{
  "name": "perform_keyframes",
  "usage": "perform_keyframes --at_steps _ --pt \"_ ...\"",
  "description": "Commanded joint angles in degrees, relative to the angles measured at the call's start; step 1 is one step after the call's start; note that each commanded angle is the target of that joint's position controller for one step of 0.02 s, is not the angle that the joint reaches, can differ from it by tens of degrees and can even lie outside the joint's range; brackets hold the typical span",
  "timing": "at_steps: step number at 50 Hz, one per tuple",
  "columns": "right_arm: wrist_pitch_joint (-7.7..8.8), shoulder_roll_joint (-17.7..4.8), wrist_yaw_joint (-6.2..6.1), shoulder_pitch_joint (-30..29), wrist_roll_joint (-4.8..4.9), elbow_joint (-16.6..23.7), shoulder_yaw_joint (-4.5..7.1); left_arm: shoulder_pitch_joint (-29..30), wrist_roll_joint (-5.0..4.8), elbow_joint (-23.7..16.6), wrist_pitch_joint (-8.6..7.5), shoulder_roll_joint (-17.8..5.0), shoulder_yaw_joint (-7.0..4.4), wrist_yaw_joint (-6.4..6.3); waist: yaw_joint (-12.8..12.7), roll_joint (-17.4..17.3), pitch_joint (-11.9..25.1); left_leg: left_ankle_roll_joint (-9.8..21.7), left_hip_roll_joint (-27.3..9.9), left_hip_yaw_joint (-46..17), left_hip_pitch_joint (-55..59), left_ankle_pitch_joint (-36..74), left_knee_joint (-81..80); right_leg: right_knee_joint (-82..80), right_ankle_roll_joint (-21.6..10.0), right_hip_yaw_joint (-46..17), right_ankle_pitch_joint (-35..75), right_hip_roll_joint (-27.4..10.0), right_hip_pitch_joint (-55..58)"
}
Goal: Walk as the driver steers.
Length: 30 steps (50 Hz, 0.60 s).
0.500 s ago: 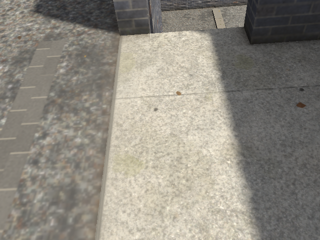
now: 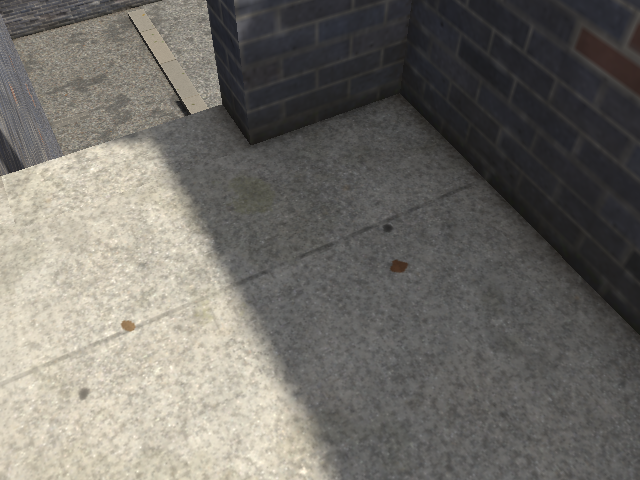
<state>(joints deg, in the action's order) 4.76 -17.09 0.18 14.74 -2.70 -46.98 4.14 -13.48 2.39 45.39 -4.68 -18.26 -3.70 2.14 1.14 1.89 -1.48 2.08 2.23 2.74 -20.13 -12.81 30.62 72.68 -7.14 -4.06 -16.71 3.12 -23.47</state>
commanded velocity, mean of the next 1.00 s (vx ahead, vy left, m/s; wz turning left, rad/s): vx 1.00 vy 0.00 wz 0.72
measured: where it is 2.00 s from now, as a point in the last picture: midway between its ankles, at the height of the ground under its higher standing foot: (132, 186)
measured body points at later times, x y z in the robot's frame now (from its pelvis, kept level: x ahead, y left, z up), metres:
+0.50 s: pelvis +0.44 +0.00 +0.01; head +0.46 +0.00 +0.46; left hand +0.35 +0.28 -0.11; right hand +0.68 -0.22 -0.09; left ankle +0.46 +0.12 -0.64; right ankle +0.38 -0.13 -0.73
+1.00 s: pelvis +0.84 +0.21 +0.00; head +0.86 +0.23 +0.45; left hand +0.87 +0.54 -0.05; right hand +1.03 -0.01 -0.12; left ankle +0.73 +0.15 -0.73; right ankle +1.12 +0.21 -0.67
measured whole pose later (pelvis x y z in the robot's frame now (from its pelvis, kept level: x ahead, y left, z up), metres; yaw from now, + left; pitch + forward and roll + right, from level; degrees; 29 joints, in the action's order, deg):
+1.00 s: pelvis +0.84 +0.21 +0.00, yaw +46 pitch +1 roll +0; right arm 3.6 -17.8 1.2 26.4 0.2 -47.1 3.5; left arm -1.2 2.8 33.0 -3.4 -13.8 1.0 1.6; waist 4.8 -0.2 -2.3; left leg 9.6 11.2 -9.6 0.4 -18.7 18.9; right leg 43.3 2.1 -3.6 -1.4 -7.4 -41.6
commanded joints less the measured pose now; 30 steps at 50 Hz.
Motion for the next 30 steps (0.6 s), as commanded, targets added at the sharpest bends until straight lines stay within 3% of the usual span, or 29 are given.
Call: perform_keyframes --at_steps 1,3,4,6,7,10,11,12,13,14,15,16,17,18,20,21,23,26,28,30 --pt "1.73 -0.4 0.69 7.4 1.28 -1.3 -0.61 2.1 1.86 -7.1 -0.16 2.0 1.96 0.90 -1.7 -6.2 0.4 10.9 -13.6 -27.3 11.1 -7.5 -19.0 -4.2 1.8 -2.5 -0.5 -6.5 -16.3" --pt "2.21 -2.3 0.53 8.8 1.82 -1.3 -0.23 7.6 2.35 -10.4 -0.19 1.4 2.77 1.14 -2.0 -4.8 -2.4 12.5 -13.9 -25.9 8.9 -2.8 -21.6 -10.8 4.2 -0.7 2.3 -8.6 -19.7" --pt "2.21 -3.2 0.41 8.2 1.80 -0.8 0.06 10.7 1.97 -11.9 -0.35 1.1 3.33 1.48 -2.2 -4.0 -3.2 12.1 -12.9 -23.2 5.7 -1.6 -23.3 -17.5 5.2 0.1 5.6 -9.0 -17.2" --pt "2.22 -6.2 0.69 6.4 1.82 0.5 1.06 14.9 0.40 -13.2 -0.74 1.4 4.36 2.41 -1.9 -4.6 -4.0 9.9 -9.2 -16.9 -3.9 3.2 -26.2 -30.8 6.5 3.5 11.7 -6.3 -2.6" --pt "2.37 -8.1 1.03 7.5 2.19 0.5 1.55 15.9 -0.09 -13.2 -0.81 0.8 4.32 2.55 -1.3 -4.8 -3.4 9.9 -9.8 -17.0 -5.4 7.0 -27.5 -32.2 6.8 5.4 13.5 -4.7 3.3" --pt "2.01 -9.0 1.59 11.4 2.97 -0.4 1.62 15.8 -0.25 -12.8 -0.97 -2.0 3.28 1.05 -0.8 -4.2 -1.8 8.2 -11.2 -16.8 4.2 20.4 -21.1 -39.1 6.2 5.2 14.8 -3.1 7.4" --pt "1.77 -9.7 1.59 12.6 3.03 -1.0 1.74 12.2 0.11 -11.6 -1.20 -3.2 2.52 0.26 -2.4 -3.5 1.4 7.2 -10.0 -15.3 7.4 29.5 -13.0 -41.7 5.6 5.6 12.1 -1.4 12.4" --pt "1.51 -10.3 1.58 13.1 3.16 -1.3 1.93 4.4 0.68 -9.2 -1.46 -4.7 1.58 -0.63 -6.0 -2.4 6.5 6.3 -7.4 -13.3 6.2 33.9 -0.7 -42.3 4.9 6.4 9.7 -0.4 22.4" --pt "1.67 -9.4 1.64 11.3 3.49 -0.5 1.77 -4.9 1.55 -7.7 -1.80 -7.5 0.31 -1.88 -11.0 -2.4 11.6 5.2 -4.5 -12.7 -3.5 25.4 14.6 -41.3 3.8 1.1 5.0 -7.1 35.5" --pt "1.92 -1.1 1.30 11.8 3.89 2.0 -0.04 -14.1 3.26 -7.1 -1.76 -12.5 -1.04 -2.99 -12.0 8.6 19.9 4.4 -0.5 -8.9 -15.9 -9.0 35.1 -45.9 2.0 -20.8 -17.7 -25.2 47.6" --pt "1.39 -1.1 0.87 13.8 5.55 4.7 -0.32 -12.7 2.37 -7.3 -0.99 -13.7 -1.61 -2.81 -8.8 15.3 23.2 4.9 0.1 -7.9 -23.7 -12.5 46.4 -57.4 -1.3 -43.7 -28.7 -31.6 45.1" --pt "0.32 -2.9 0.58 9.8 4.20 4.0 -0.05 -6.8 1.58 -7.6 -0.75 -8.4 -0.85 -2.60 -6.7 8.2 13.3 5.1 -3.9 -7.5 -27.8 -6.7 49.2 -58.1 -1.5 -37.3 -29.3 -28.5 37.8" --pt "-0.24 -2.6 1.13 6.1 3.09 4.0 -0.14 -4.1 0.87 -7.5 -1.05 -4.2 -0.03 -2.25 -6.2 3.3 7.0 4.6 -5.7 -6.8 -27.9 -3.5 47.0 -57.7 -1.0 -27.0 -18.9 -25.7 31.0" --pt "-0.86 -1.9 1.71 4.7 2.62 3.8 -0.09 -3.2 0.97 -6.7 -1.30 -2.6 0.30 -2.02 -4.7 1.7 4.1 3.9 -6.9 -6.9 -26.2 -2.5 45.1 -58.6 -0.1 -19.9 -8.8 -23.2 26.1" --pt "-2.68 0.2 2.75 3.8 1.36 4.6 -0.27 -4.2 -0.14 -4.3 -2.19 -1.0 0.71 -2.04 -2.0 4.6 1.1 3.1 -8.8 -6.6 -24.9 -2.1 43.1 -60.2 1.2 -9.7 1.9 -20.6 21.1" --pt "-3.44 0.8 3.07 1.5 1.19 5.7 -0.41 -5.1 -0.85 -3.0 -2.73 0.1 0.87 -1.79 -1.5 4.0 -0.1 3.1 -9.4 -6.2 -26.4 -1.6 42.8 -60.7 1.8 -6.0 8.0 -19.9 21.0" --pt "-4.17 1.1 3.80 -3.3 0.87 8.1 -0.74 -6.3 -1.40 -1.3 -3.39 0.9 1.01 -1.52 -1.0 3.1 -1.0 3.1 -9.4 -4.8 -29.1 2.2 41.8 -61.9 2.3 1.1 18.0 -19.0 21.5" --pt "-3.96 0.6 4.90 -9.7 1.09 11.5 -1.63 -4.8 -1.17 0.0 -3.93 -0.3 0.81 -1.89 0.5 2.6 -3.5 3.9 -8.6 -1.6 -25.8 11.5 31.2 -64.4 3.9 11.7 26.3 -15.8 18.6" --pt "-3.89 -0.1 5.81 -14.2 1.11 13.0 -2.22 -5.5 -1.13 0.8 -3.84 -2.4 0.49 -2.29 0.1 0.0 -5.8 5.5 -6.7 3.5 -19.8 15.4 20.1 -66.7 5.1 17.1 31.3 -14.3 17.4" --pt "-3.82 -1.0 6.01 -15.6 1.13 13.2 -2.43 -8.4 -1.04 1.5 -3.49 -5.5 0.06 -2.82 0.2 0.3 -4.9 7.5 -2.1 8.7 -12.0 15.3 14.2 -62.5 6.2 19.9 54.5 -14.2 20.4"
Keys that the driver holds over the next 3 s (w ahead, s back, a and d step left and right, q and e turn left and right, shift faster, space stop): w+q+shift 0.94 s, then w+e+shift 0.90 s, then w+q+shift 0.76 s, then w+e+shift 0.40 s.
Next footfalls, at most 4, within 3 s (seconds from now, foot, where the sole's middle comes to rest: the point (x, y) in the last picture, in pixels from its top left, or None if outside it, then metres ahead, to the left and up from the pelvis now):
0.26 right None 0.42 -0.13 -0.77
0.70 left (249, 347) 0.76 0.18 -0.77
1.14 right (191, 209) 1.19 0.36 -0.77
1.60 left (95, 186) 1.28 0.64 -0.77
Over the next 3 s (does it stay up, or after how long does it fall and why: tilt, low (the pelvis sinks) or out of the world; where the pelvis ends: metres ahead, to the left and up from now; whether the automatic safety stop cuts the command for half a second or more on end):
stays up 1.46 0.70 -0.10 its command is cut before an obstacle after 1.1 s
